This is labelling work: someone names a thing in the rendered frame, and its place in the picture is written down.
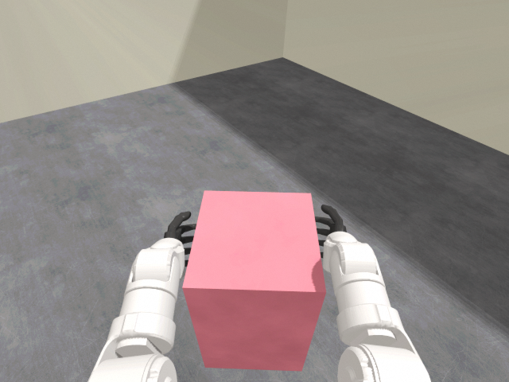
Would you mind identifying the right robot hand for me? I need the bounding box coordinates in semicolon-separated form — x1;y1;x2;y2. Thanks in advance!
315;205;347;258

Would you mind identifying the robot right upper arm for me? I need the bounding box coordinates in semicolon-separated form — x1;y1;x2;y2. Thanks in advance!
338;344;430;382

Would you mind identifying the robot left forearm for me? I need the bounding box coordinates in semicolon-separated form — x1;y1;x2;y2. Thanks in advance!
88;238;185;382

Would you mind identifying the left robot hand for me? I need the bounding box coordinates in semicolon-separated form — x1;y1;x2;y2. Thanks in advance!
164;212;196;267

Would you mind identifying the robot right forearm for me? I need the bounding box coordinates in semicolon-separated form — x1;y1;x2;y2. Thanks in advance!
323;232;431;382

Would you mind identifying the robot left upper arm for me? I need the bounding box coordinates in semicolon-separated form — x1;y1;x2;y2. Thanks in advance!
89;353;177;382

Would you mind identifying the carton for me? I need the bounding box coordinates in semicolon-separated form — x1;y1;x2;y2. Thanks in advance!
182;190;326;371

